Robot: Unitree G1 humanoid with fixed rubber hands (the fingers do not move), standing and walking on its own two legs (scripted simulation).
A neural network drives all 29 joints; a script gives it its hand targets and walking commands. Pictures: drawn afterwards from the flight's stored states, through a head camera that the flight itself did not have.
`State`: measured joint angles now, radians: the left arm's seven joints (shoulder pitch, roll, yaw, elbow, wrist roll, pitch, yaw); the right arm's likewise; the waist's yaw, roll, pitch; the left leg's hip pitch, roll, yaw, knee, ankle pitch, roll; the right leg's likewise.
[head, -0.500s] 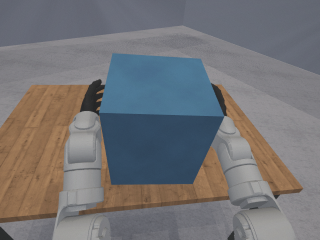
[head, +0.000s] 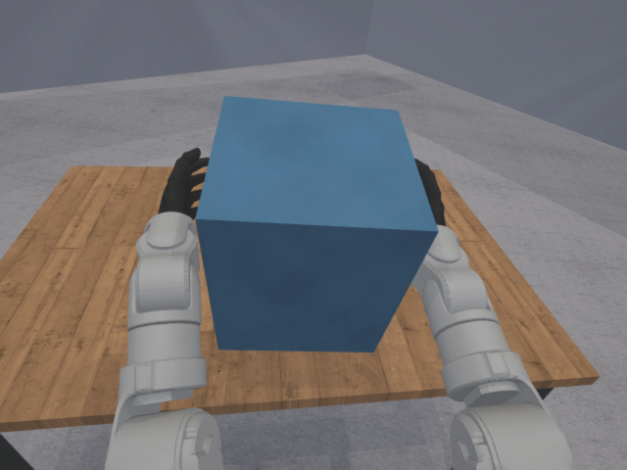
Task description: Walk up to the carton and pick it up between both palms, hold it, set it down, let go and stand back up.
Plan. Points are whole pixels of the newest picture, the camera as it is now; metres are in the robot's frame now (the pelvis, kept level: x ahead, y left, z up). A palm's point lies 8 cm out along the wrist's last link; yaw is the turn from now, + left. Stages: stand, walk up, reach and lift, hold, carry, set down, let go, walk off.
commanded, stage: set down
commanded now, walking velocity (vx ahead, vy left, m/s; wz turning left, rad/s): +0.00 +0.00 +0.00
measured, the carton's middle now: (304, 234) +0.36 +0.01 +0.18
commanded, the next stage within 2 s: none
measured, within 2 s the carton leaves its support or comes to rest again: neither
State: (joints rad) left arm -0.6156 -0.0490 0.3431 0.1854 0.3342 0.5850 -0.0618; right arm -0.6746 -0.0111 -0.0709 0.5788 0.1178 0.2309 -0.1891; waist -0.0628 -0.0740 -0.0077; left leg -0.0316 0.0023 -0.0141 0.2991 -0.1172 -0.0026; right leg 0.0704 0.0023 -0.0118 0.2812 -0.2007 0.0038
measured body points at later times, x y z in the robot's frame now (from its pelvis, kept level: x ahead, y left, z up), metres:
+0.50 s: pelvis +0.01 +0.01 +0.00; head -0.02 +0.05 +0.45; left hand +0.40 +0.17 +0.16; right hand +0.38 -0.14 +0.15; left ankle +0.04 +0.12 -0.75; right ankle -0.02 -0.12 -0.75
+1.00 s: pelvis +0.01 +0.01 +0.00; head -0.01 +0.05 +0.45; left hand +0.41 +0.17 +0.12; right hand +0.38 -0.14 +0.12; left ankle +0.04 +0.12 -0.75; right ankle -0.02 -0.12 -0.75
